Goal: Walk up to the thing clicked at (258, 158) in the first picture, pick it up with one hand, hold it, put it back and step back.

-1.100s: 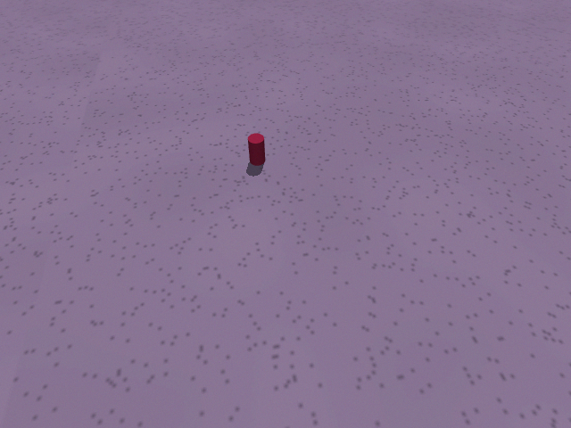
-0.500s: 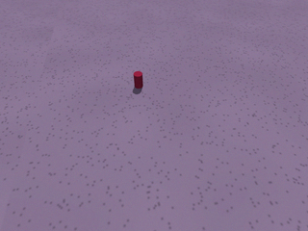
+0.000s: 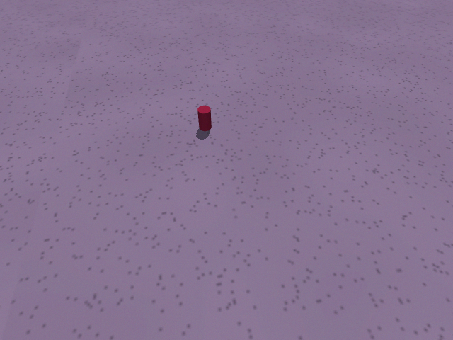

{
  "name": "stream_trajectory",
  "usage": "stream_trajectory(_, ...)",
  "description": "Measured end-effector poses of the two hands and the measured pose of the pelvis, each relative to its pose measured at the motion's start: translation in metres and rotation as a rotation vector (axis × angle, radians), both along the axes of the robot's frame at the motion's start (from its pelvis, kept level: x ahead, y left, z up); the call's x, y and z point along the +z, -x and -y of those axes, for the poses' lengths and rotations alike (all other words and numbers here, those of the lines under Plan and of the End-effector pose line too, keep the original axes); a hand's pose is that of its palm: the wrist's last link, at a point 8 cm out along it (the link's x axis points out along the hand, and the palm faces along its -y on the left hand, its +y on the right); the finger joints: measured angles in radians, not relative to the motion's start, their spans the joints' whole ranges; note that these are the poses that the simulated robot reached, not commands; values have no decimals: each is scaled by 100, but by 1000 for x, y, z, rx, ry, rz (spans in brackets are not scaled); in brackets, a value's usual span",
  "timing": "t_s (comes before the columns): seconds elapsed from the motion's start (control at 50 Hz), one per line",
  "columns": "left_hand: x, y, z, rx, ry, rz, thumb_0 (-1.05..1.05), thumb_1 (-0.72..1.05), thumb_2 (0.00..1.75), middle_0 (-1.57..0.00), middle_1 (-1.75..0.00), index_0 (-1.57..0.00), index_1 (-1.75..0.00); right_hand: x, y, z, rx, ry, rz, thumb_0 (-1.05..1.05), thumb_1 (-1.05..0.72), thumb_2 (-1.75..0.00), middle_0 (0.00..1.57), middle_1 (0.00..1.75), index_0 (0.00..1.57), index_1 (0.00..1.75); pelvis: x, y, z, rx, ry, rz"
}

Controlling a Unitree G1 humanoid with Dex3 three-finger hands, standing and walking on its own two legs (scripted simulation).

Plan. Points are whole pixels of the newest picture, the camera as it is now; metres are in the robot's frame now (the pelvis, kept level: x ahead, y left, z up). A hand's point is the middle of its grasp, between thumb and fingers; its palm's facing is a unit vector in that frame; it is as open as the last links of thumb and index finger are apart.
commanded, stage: stand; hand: left
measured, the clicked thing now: (204, 118) +1.49 +0.14 -0.71
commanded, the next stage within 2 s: walk up in 0.02 s
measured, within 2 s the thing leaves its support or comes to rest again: neither
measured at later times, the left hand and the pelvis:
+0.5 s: hand (126, 327) +0.17 +0.21 -0.13, palm faces -0.02 -0.92 -0.40, open 7.4 cm; pelvis +0.12 -0.07 -0.01, yaw -2 degrees
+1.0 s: hand (142, 217) +0.43 +0.23 -0.16, palm faces -0.11 -0.94 -0.33, open 7.4 cm; pelvis +0.36 -0.04 -0.01, yaw -3 degrees
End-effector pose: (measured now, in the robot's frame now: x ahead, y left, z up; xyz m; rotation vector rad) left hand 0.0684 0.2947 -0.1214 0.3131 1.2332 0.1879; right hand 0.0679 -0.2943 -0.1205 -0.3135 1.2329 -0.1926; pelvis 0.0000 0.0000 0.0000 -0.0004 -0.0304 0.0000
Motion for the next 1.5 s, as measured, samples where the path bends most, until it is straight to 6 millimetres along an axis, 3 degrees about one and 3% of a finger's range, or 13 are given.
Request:
stream_trajectory(0.14,2,-10,-8,-35,-8,12,1,90,89,-21,-30,-21,-30,2,2,18,-25,-5,67,0,-90,-89,20,30,21,30,-7,-11,7,-29,-15,-13)
stream_trajectory(0.26,15,-55,2,-97,-50,41,1,91,89,-20,-30,-20,-30,-1,16,64,-77,20,14,0,-90,-89,20,30,21,30,-11,-39,35,-52,-33,2)
stream_trajectory(0.34,18,-87,18,-101,-95,113,1,91,89,-20,-30,-20,-30,-19,2,100,-86,34,-26,1,-90,-89,20,30,21,30,-26,-65,59,-40,0,24)
stream_trajectory(0.44,27,-93,39,-48,-85,127,0,90,89,-20,-30,-21,-30,-12,-56,112,-48,17,2,1,-91,-89,20,30,20,30,-15,-98,71,-31,8,32)
stream_trajectory(0.58,23,-112,51,-4,-50,62,0,90,89,-21,-30,-21,-30,6,-147,106,27,-11,79,1,-91,-89,20,30,20,30,-6,-153,76,-21,23,19)
stream_trajectory(0.72,-5,-162,37,20,-15,16,1,90,89,-21,-30,-21,-30,10,-250,86,95,15,97,1,-91,-89,20,30,20,30,-19,-226,63,-5,48,6)
stream_trajectory(0.82,-26,-219,23,9,-3,-29,1,90,89,-21,-30,-21,-30,13,-322,64,108,43,199,1,-91,-89,20,30,20,30,-30,-278,45,-13,13,10)
stream_trajectory(0.92,-14,-296,22,-61,9,19,1,91,89,-21,-30,-21,-30,27,-349,56,50,35,229,0,-91,-89,20,30,21,30,-17,-325,42,-39,-4,12)
stream_trajectory(1.02,3,-371,25,-119,1,65,1,91,89,-20,-30,-20,-30,25,-363,65,16,31,182,0,-90,-89,20,30,21,30,-11,-371,46,-53,-17,10)
stream_trajectory(1.14,17,-460,40,-156,-41,117,1,91,89,-20,-30,-20,-30,2,-383,93,-37,11,97,1,-90,-89,20,30,21,30,-18,-433,65,-53,-32,8)
stream_trajectory(1.22,16,-512,57,-148,-82,180,0,91,89,-20,-30,-20,-30,-23,-414,115,-48,4,46,1,-90,-89,20,30,21,30,-33,-475,86,-44,-8,12)
stream_trajectory(1.36,31,-544,79,-107,-67,179,0,90,89,-21,-30,-21,-30,-15,-500,117,-3,-26,68,1,-91,-89,20,30,20,30,-16,-529,93,-44,-9,14)
stream_trajectory(1.5,22,-561,67,-72,-47,102,0,90,89,-21,-30,-21,-30,4,-582,109,51,-15,106,1,-91,-89,20,30,20,30,-11,-583,87,-39,13,8)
